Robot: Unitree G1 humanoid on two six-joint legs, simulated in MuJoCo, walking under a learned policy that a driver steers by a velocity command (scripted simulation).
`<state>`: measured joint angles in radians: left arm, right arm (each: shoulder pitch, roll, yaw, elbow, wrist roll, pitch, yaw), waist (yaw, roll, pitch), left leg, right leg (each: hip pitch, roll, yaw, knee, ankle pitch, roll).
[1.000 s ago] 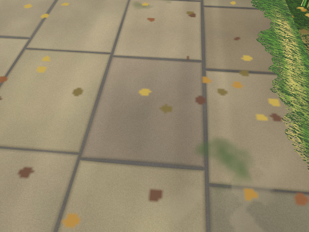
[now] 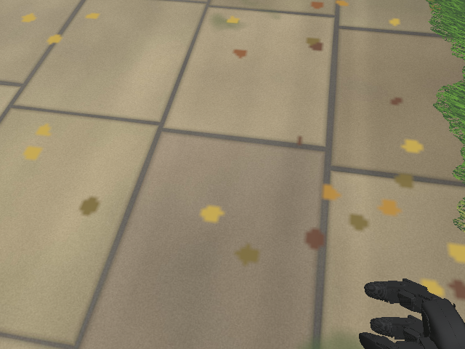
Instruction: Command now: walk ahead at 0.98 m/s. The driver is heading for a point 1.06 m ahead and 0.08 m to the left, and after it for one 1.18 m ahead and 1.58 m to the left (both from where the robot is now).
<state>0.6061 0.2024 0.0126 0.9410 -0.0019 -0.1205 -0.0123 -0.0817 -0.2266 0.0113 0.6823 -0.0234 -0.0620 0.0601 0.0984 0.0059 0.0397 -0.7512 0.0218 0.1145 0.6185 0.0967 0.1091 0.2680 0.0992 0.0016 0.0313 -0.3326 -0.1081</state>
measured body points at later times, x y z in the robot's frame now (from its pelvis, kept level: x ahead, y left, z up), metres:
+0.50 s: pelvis +0.49 -0.02 -0.01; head +0.53 -0.03 +0.44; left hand +0.76 +0.17 -0.07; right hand +0.37 -0.27 -0.14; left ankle +0.24 +0.07 -0.72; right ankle +0.70 -0.12 -0.70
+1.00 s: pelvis +0.97 -0.01 -0.02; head +1.00 -0.01 +0.43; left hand +0.87 +0.22 -0.16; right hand +1.21 -0.20 -0.12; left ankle +1.12 +0.04 -0.72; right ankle +0.73 -0.13 -0.65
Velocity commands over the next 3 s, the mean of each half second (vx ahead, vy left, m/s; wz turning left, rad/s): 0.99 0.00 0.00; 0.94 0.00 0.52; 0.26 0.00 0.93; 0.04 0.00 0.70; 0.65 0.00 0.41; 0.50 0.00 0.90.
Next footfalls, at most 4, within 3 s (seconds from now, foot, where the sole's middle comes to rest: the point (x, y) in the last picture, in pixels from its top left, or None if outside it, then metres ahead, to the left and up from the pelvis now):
0.08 left None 0.28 0.07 -0.76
0.52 right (311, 254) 0.74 -0.12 -0.76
0.98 left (263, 147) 1.16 0.05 -0.76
1.48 right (273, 102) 1.40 0.02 -0.76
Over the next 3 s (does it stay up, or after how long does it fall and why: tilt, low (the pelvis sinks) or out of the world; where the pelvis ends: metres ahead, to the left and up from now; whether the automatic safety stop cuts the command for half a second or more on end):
stays up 1.27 0.37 0.00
